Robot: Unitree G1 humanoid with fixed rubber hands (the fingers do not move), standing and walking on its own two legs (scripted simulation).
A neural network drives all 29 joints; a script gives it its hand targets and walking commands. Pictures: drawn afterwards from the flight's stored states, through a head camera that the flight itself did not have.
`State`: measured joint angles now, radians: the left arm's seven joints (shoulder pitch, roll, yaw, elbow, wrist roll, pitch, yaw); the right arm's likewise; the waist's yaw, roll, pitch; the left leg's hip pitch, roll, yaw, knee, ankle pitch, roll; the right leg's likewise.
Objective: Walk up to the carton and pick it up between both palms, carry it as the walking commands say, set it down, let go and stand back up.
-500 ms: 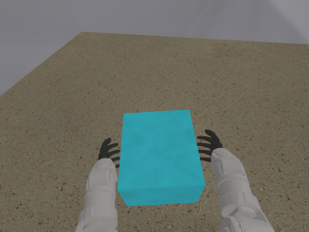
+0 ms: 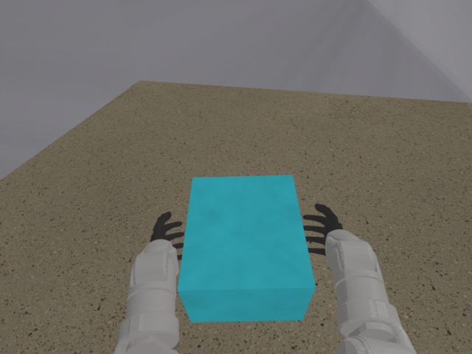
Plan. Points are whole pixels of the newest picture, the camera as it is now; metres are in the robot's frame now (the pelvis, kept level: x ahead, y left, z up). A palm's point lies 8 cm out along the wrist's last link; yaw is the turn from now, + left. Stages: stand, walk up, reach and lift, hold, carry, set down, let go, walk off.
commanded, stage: reach and lift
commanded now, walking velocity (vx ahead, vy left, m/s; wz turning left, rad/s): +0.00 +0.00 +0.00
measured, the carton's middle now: (244, 244) +0.36 +0.01 -0.03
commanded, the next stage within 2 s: hold in 0.94 s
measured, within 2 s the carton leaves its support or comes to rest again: neither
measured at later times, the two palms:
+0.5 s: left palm (161, 247) +0.30 +0.16 +0.06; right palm (332, 238) +0.31 -0.15 +0.05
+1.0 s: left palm (161, 251) +0.29 +0.16 +0.06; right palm (333, 245) +0.29 -0.15 +0.05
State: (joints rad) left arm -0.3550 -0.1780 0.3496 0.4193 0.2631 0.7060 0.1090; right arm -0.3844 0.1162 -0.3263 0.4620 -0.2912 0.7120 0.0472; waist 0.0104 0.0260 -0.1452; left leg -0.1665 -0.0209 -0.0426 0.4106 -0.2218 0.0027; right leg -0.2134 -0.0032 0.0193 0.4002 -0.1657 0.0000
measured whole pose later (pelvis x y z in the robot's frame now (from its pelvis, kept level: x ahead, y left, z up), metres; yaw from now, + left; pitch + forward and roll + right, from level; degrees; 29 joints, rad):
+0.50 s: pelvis +0.00 +0.00 +0.00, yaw +0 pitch -1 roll +0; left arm -0.36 -0.18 0.35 0.40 0.26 0.71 0.11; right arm -0.38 0.14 -0.33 0.42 -0.31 0.72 0.01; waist 0.01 0.03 -0.13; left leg -0.16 -0.02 -0.04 0.40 -0.22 0.00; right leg -0.20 0.00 0.02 0.38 -0.16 0.00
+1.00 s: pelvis +0.00 +0.00 +0.00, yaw +0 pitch -2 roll +0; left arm -0.34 -0.17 0.32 0.39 0.26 0.72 0.10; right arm -0.34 0.16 -0.32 0.38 -0.32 0.73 0.01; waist 0.01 0.03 -0.14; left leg -0.15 -0.02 -0.04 0.39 -0.21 0.00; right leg -0.19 0.00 0.02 0.37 -0.15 0.00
